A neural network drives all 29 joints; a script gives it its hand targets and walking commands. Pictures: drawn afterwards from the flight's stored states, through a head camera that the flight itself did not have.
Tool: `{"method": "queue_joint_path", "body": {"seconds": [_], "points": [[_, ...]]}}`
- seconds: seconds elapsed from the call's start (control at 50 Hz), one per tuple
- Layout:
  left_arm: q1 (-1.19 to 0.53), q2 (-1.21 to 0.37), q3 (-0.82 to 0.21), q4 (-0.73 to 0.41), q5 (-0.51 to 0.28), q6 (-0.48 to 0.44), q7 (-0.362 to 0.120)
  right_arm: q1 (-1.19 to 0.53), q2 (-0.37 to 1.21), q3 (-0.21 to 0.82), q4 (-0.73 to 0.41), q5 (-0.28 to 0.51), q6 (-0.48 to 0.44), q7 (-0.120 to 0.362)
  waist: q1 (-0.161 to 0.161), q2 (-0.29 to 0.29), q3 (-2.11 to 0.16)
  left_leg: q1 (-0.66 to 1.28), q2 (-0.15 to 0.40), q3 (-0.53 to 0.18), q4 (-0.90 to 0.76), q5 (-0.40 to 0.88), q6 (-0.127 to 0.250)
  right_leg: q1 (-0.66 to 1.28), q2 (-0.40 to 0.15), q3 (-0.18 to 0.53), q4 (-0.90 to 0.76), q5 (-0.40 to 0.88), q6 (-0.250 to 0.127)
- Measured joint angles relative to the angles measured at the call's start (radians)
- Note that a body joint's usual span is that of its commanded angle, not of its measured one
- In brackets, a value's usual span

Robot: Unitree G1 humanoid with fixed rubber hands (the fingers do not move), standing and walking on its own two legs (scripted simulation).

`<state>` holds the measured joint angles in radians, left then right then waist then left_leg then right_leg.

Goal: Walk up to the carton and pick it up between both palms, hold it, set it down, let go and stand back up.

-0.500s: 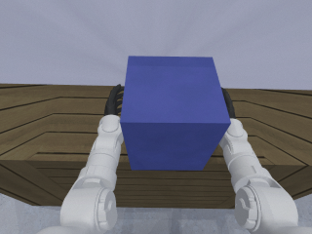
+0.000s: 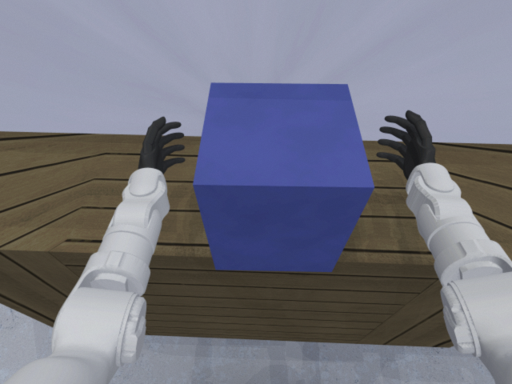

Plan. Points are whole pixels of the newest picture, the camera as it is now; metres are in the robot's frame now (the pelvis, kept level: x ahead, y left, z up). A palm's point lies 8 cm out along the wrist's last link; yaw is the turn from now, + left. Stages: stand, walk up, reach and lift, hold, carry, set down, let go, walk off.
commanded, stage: set down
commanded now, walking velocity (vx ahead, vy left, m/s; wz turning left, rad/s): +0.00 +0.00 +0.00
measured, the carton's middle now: (276, 184) +0.42 +0.01 +0.06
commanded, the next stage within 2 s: none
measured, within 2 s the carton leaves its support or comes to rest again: neither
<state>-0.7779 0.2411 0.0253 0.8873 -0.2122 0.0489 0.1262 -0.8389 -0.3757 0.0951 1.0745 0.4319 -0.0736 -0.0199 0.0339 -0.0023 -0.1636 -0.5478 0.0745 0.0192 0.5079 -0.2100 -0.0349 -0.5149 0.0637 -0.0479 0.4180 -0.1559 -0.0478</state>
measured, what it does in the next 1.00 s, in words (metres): stands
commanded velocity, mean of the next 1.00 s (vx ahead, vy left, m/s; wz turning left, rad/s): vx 0.00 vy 0.00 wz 0.00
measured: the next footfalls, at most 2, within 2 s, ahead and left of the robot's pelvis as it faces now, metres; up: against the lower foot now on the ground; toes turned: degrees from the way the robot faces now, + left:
none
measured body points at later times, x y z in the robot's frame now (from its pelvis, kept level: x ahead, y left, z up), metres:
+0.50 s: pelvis -0.02 -0.01 +0.00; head +0.01 +0.00 +0.45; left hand +0.44 +0.21 +0.18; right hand +0.45 -0.19 +0.18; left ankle +0.01 +0.14 -0.73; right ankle +0.02 -0.09 -0.73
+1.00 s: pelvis +0.00 +0.00 +0.01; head +0.01 +0.01 +0.46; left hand +0.41 +0.22 +0.16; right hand +0.41 -0.21 +0.16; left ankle +0.01 +0.14 -0.73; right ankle +0.02 -0.09 -0.73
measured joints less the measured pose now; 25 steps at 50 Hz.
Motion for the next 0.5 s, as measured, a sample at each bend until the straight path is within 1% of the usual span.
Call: {"method": "queue_joint_path", "body": {"seconds": [0.06, 0.14, 0.24, 0.34, 0.42, 0.5], "points": [[-0.053, 0.029, -0.027, -0.014, -0.037, 0.075, -0.005, -0.033, -0.022, 0.004, -0.028, 0.023, 0.074, 0.009, -0.008, -0.009, 0.003, 0.006, -0.003, 0.000, -0.011, 0.015, -0.002, -0.004, -0.002, 0.001, 0.009, 0.004, -0.004], [-0.137, 0.049, -0.039, 0.006, -0.061, 0.149, -0.011, -0.085, -0.026, -0.001, -0.053, 0.020, 0.161, 0.008, -0.014, -0.023, 0.008, 0.015, -0.008, 0.003, -0.033, 0.038, -0.003, -0.012, -0.006, 0.005, 0.021, 0.010, -0.008], [-0.212, 0.065, -0.029, 0.044, -0.062, 0.211, -0.011, -0.138, 0.002, -0.017, -0.083, -0.010, 0.244, -0.017, -0.020, -0.029, 0.015, 0.029, -0.013, 0.001, -0.055, 0.058, 0.000, -0.009, -0.008, 0.008, 0.021, 0.019, -0.012], [-0.247, 0.088, -0.024, 0.062, -0.074, 0.267, -0.007, -0.171, 0.035, -0.053, -0.102, -0.048, 0.315, -0.050, -0.025, -0.028, 0.024, 0.042, -0.018, -0.011, -0.068, 0.068, -0.002, 0.005, -0.010, 0.003, 0.014, 0.024, -0.015], [-0.258, 0.113, -0.037, 0.040, -0.098, 0.306, 0.003, -0.183, 0.051, -0.093, -0.124, -0.073, 0.358, -0.069, -0.033, -0.026, 0.024, 0.047, -0.021, -0.024, -0.072, 0.071, -0.009, 0.017, -0.011, -0.006, 0.005, 0.025, -0.016], [-0.256, 0.125, -0.035, -0.016, -0.102, 0.353, 0.003, -0.183, 0.048, -0.113, -0.149, -0.077, 0.387, -0.082, -0.040, -0.026, 0.030, 0.072, -0.023, -0.033, -0.080, 0.069, -0.011, 0.049, -0.011, -0.012, -0.013, 0.025, -0.015]]}}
